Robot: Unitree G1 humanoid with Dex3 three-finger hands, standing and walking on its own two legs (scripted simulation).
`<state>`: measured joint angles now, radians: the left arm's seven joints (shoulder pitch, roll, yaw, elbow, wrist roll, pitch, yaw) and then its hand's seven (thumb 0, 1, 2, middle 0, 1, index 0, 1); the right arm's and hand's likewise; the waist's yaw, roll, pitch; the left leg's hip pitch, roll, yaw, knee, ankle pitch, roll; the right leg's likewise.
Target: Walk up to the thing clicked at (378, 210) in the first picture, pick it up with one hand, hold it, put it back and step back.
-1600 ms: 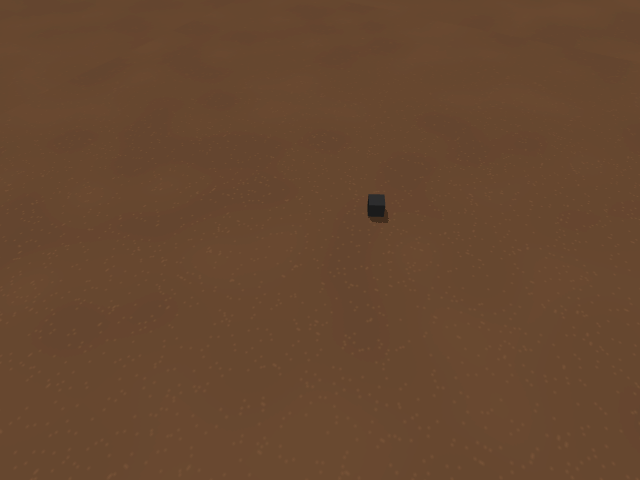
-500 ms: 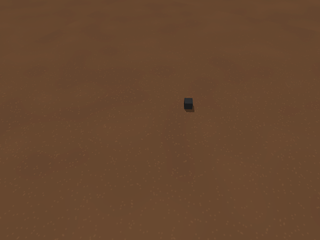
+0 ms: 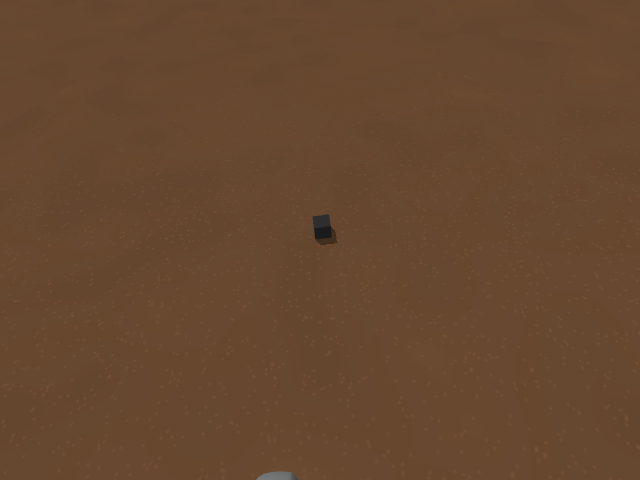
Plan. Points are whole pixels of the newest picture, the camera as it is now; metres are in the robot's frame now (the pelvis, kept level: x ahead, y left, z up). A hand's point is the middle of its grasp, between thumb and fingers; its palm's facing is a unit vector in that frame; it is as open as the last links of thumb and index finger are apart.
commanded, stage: walk up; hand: left
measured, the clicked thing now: (322, 226) +1.18 +0.13 -0.73
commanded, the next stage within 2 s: none
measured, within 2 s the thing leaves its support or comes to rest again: neither
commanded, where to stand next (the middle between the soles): +0.77 -0.05 m, yaw -8 degrees
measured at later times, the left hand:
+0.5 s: hand (195, 342) +0.35 +0.27 -0.13, palm faces -0.21 -0.91 -0.36, open 7.4 cm
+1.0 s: hand (222, 283) +0.48 +0.25 -0.14, palm faces -0.16 -0.92 -0.37, open 7.4 cm
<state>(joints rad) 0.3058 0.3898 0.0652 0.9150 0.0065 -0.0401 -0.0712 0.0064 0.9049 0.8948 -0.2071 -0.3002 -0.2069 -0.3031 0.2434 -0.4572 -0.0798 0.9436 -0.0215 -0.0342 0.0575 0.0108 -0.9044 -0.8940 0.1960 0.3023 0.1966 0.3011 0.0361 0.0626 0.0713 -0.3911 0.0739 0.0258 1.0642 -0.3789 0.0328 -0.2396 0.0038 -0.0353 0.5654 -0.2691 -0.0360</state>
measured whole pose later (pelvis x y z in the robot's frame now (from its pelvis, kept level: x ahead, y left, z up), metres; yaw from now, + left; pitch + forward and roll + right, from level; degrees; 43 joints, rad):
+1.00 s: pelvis +0.42 -0.02 -0.01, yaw -8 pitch -2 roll -2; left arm 0.37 0.43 0.04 0.84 0.01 -0.08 -0.05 0.01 0.90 0.89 -0.21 -0.30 -0.21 -0.30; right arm 0.27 -0.42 -0.07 0.85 -0.03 -0.06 0.08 0.01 -0.90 -0.89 0.20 0.30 0.20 0.30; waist 0.04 0.02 0.07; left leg -0.43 0.08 0.04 0.63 -0.23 0.02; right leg -0.16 -0.01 -0.04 0.58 -0.39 0.00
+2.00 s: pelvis +0.69 -0.04 -0.01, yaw -10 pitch -2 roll +0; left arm 0.25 0.42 0.02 0.94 0.01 -0.02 -0.01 0.01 0.91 0.89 -0.21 -0.30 -0.21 -0.30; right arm 0.22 -0.38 -0.03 0.89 -0.02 -0.04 0.03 0.01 -0.90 -0.89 0.20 0.30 0.20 0.30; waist 0.00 -0.03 0.10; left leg -0.36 0.05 0.04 0.65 -0.25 0.00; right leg -0.36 -0.04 -0.02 0.81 -0.46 -0.03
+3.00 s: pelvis +0.73 -0.05 +0.02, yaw -8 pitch -2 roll +0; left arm 0.09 0.35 0.02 1.16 0.00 0.00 -0.01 0.01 0.90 0.89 -0.21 -0.30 -0.21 -0.30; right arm 0.09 -0.35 0.00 1.15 -0.01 -0.02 0.01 0.01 -0.90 -0.89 0.20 0.30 0.20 0.30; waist 0.01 0.00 0.05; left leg -0.16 0.03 -0.03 0.37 -0.17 -0.03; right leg -0.10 -0.03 -0.06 0.35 -0.21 0.02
